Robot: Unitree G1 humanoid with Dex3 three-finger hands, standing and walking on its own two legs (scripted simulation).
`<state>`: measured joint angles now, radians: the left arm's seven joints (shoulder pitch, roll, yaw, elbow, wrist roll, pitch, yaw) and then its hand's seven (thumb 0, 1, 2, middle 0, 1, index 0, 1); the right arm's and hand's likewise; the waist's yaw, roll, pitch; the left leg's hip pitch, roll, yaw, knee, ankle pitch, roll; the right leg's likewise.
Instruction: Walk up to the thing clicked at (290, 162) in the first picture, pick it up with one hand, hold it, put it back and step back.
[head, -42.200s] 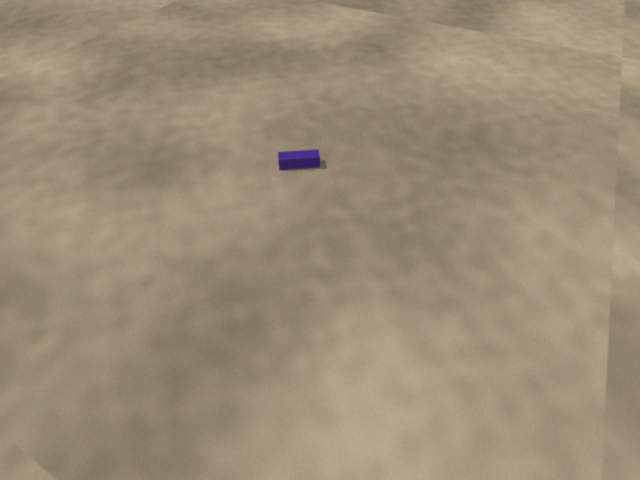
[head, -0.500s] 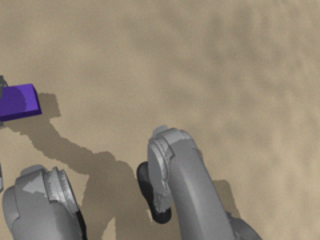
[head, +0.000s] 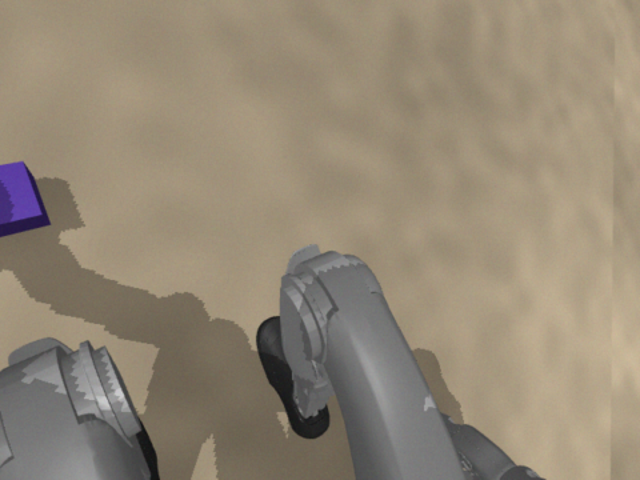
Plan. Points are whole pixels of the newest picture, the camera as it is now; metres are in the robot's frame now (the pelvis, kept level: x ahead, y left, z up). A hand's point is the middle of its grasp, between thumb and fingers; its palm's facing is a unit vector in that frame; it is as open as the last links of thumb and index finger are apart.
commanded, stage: open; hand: left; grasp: from above
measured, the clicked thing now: out of the picture +0.47 +0.29 -0.27
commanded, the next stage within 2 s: withdraw in 0.96 s
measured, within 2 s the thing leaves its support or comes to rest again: neither
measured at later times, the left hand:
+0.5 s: hand out of the picture +0.46 +0.28 -0.25, palm faces -0.46 -0.11 -0.88, open 11.8 cm
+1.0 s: hand out of the picture +0.46 +0.28 -0.25, palm faces -0.47 -0.11 -0.88, open 13.8 cm
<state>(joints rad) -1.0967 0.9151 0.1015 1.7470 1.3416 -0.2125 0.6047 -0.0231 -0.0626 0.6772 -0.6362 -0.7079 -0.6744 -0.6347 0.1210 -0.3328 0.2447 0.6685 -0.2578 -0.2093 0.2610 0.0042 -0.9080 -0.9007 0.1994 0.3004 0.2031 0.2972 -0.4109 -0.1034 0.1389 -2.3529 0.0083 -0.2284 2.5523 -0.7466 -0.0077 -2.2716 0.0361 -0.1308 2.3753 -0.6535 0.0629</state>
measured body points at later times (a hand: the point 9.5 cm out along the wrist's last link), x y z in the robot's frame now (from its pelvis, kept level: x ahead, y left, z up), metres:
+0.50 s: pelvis +0.00 +0.00 +0.00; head +0.27 +0.12 +0.33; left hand +0.48 +0.28 -0.20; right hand +0.03 -0.26 -0.05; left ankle +0.06 +0.12 -0.27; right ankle +0.11 -0.12 -0.27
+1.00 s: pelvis +0.00 +0.00 +0.01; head +0.28 +0.12 +0.33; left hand +0.48 +0.29 -0.20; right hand +0.04 -0.25 -0.05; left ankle +0.06 +0.12 -0.27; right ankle +0.11 -0.12 -0.27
